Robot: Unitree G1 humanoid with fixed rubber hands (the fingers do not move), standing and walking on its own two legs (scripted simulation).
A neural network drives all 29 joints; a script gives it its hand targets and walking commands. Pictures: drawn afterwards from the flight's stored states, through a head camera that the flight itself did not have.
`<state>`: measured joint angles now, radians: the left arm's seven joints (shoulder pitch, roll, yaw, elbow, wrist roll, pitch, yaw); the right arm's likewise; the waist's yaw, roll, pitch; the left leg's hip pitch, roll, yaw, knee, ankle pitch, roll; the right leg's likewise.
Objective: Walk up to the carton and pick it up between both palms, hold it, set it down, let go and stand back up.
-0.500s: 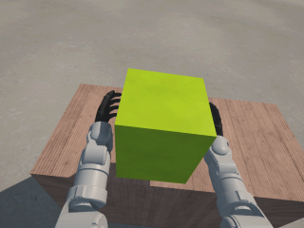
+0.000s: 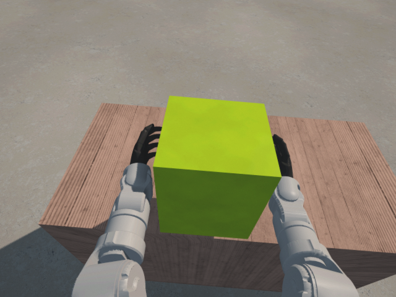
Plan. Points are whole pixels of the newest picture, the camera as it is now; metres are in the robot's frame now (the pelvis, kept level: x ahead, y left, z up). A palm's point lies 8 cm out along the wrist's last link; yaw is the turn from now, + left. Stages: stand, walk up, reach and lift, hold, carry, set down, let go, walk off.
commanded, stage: set down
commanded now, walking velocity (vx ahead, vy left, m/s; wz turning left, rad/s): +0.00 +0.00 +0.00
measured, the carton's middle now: (210, 170) +0.40 -0.03 +0.03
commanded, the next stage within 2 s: none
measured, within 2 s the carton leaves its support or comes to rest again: neither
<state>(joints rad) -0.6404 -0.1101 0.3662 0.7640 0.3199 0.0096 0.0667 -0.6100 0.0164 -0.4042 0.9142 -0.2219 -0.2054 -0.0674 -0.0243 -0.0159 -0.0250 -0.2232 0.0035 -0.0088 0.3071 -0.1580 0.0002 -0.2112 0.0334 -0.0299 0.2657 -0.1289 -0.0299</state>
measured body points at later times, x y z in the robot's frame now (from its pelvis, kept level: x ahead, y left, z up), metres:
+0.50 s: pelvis +0.01 +0.00 +0.00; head +0.09 +0.01 +0.44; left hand +0.42 +0.12 +0.01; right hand +0.40 -0.18 +0.01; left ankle +0.00 +0.12 -0.75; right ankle +0.00 -0.10 -0.75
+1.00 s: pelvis +0.01 +0.00 -0.01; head +0.09 +0.00 +0.43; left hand +0.41 +0.12 -0.01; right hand +0.39 -0.18 +0.00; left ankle +0.00 +0.12 -0.75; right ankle +0.00 -0.10 -0.75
